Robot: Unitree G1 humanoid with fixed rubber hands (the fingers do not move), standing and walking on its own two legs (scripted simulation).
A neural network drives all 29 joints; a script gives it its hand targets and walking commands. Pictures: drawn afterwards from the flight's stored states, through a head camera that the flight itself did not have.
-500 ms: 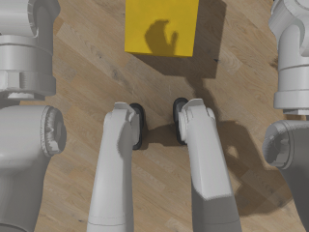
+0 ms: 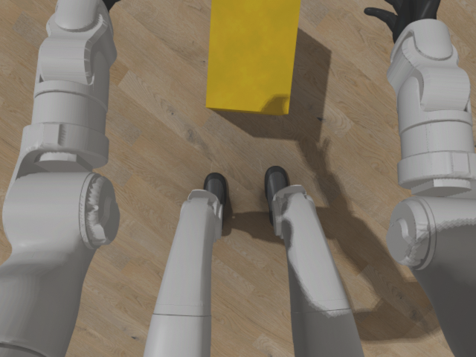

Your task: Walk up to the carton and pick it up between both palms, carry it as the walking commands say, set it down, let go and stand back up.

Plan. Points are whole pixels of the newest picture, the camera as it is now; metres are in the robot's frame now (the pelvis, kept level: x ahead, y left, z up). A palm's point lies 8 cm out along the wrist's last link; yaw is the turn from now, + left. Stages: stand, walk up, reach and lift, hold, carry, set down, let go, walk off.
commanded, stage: let go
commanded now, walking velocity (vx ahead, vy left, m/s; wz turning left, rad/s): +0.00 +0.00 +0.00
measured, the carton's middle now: (250, 60) +0.56 -0.03 -0.58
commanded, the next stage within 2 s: stand in 1.28 s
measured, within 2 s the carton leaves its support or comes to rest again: neither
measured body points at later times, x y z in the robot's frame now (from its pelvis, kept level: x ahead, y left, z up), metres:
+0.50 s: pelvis +0.06 -0.01 +0.07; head +0.24 -0.02 +0.48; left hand +0.39 +0.19 -0.03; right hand +0.36 -0.24 -0.02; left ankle +0.10 +0.10 -0.63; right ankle +0.11 -0.11 -0.63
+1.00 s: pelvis +0.11 +0.00 +0.11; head +0.14 +0.00 +0.55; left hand +0.27 +0.23 +0.02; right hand +0.27 -0.23 +0.02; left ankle +0.10 +0.10 -0.63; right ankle +0.11 -0.11 -0.63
